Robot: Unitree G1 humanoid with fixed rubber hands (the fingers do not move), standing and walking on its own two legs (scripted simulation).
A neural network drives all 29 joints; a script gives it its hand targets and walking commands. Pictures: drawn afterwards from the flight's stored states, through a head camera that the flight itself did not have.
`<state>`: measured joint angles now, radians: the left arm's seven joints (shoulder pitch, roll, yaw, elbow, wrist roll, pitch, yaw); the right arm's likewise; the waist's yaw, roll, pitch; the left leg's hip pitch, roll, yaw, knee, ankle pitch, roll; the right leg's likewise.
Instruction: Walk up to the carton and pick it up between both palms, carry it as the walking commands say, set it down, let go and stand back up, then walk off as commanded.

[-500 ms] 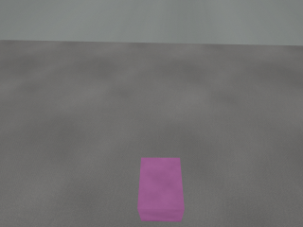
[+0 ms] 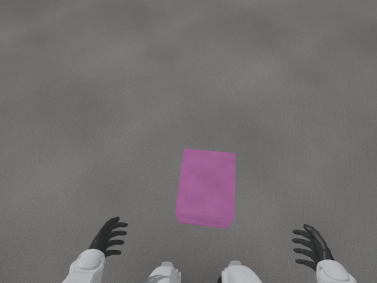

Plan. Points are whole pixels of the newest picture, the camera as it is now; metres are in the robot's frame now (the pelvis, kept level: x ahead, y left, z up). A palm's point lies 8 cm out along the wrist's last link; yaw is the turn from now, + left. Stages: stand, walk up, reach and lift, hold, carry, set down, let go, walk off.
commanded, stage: reach and lift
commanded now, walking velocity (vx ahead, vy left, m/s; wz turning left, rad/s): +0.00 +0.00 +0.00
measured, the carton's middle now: (206, 189) +0.50 -0.04 -0.61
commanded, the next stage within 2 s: none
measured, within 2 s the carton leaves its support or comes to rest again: neither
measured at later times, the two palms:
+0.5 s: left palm (123, 191) +0.35 +0.20 -0.13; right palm (306, 210) +0.29 -0.25 -0.13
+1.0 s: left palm (139, 151) +0.48 +0.18 -0.16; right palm (284, 163) +0.43 -0.24 -0.16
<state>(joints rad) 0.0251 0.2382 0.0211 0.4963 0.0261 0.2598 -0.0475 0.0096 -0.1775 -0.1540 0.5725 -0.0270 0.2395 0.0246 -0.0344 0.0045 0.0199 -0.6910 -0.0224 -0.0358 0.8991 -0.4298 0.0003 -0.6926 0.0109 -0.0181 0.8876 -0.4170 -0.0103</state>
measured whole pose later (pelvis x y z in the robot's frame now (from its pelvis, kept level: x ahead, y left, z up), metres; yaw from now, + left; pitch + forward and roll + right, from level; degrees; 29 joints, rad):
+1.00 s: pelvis -0.05 +0.00 -0.06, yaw -1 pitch +43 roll +0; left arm -1.18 0.35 0.25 0.97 0.01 0.20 -0.03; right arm -1.07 -0.23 -0.39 0.84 -0.02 0.20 -0.03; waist -0.06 0.01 -0.01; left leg -1.46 -0.02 -0.03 1.04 -0.32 -0.01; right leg -1.47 0.02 -0.02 1.02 -0.30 -0.02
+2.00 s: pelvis -0.09 +0.00 -0.26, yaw -2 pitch +47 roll +0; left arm -1.52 0.43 0.18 1.10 -0.09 0.19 0.05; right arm -1.45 -0.36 -0.29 1.03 0.09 0.20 -0.08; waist -0.05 0.00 0.14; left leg -2.13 -0.01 -0.01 1.86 -0.55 -0.01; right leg -2.14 0.02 -0.02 1.84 -0.51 -0.01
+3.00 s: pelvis -0.10 +0.00 -0.36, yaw -1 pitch +34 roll -1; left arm -1.70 0.46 0.02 1.23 -0.21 0.13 0.07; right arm -1.63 -0.41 -0.14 1.21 0.22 0.10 -0.09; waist -0.06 0.00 0.51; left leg -2.22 -0.03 0.00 2.25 -0.62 0.00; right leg -2.23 0.00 -0.02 2.23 -0.59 -0.01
